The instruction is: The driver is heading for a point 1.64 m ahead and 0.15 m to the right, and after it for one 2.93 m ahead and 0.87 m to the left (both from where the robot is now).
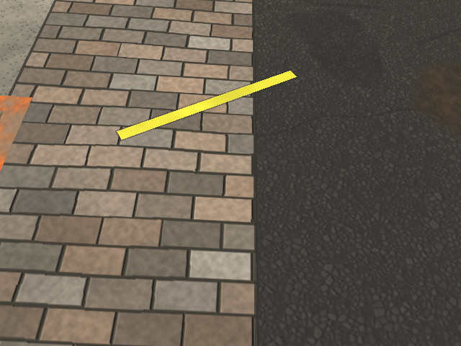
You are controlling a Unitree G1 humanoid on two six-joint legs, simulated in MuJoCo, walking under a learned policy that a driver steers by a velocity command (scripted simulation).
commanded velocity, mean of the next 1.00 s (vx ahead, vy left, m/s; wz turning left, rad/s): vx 0.35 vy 0.00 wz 0.16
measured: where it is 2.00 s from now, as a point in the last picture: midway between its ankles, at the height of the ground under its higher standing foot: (190, 193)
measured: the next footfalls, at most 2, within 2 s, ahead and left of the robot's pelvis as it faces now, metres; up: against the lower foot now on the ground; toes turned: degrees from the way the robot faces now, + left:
right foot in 0.16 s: +0.06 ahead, -0.14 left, +0.00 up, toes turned +9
left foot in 0.58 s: +0.24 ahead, +0.16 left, +0.00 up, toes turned +8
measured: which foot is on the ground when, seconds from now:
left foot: down 0.00-0.18, up 0.20-0.56, down 0.58-1.00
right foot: up 0.00-0.14, down 0.16-0.60, up 0.62-1.00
